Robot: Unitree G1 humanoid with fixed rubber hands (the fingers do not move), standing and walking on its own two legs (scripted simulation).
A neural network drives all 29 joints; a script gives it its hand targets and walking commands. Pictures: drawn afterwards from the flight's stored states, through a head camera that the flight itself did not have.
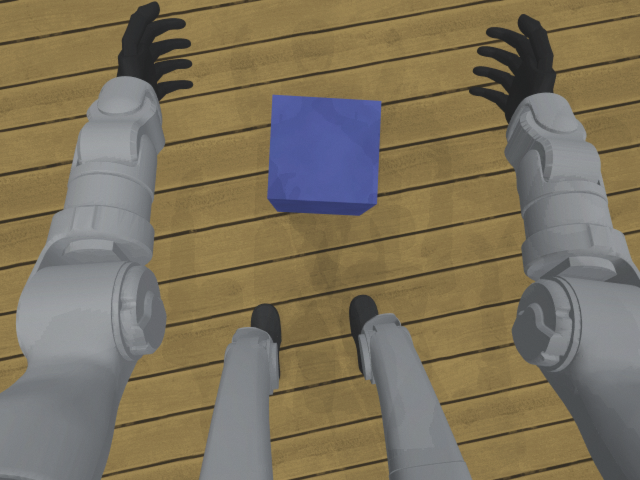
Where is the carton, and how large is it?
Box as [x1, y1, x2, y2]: [267, 95, 380, 215]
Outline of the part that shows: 272,95 267,198 276,210 359,215 376,203 380,101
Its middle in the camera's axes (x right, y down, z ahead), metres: +0.01 -0.17 +0.86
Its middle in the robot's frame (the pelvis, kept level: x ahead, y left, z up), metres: +0.54 -0.05 -0.54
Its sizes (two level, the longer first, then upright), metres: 0.210 0.200 0.250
